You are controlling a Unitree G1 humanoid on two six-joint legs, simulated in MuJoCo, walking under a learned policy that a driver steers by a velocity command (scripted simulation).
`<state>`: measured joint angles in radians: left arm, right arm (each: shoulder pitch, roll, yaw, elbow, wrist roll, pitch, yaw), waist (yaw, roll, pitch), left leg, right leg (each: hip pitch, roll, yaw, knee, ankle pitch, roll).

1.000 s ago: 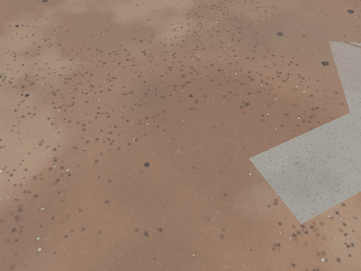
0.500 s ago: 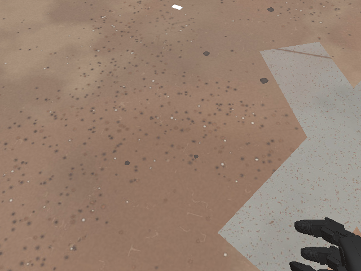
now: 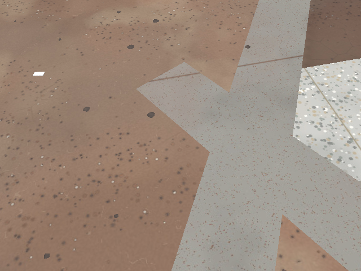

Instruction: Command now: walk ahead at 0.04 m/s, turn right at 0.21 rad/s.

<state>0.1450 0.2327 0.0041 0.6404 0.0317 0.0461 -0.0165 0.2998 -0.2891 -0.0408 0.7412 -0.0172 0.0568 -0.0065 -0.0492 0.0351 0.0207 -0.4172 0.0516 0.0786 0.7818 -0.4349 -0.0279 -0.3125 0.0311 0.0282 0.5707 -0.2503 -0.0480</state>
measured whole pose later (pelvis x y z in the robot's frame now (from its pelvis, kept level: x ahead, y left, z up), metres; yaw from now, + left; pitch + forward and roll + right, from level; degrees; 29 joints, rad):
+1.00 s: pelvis +0.02 +0.01 +0.01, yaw -1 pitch +0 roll +0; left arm 0.25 0.21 0.04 1.03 0.03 0.00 -0.01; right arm 0.37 -0.21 -0.05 1.04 -0.02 -0.01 -0.02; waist -0.02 0.02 -0.03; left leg -0.10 -0.02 -0.01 0.36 -0.31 0.06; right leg -0.34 0.03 -0.02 0.70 -0.34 -0.04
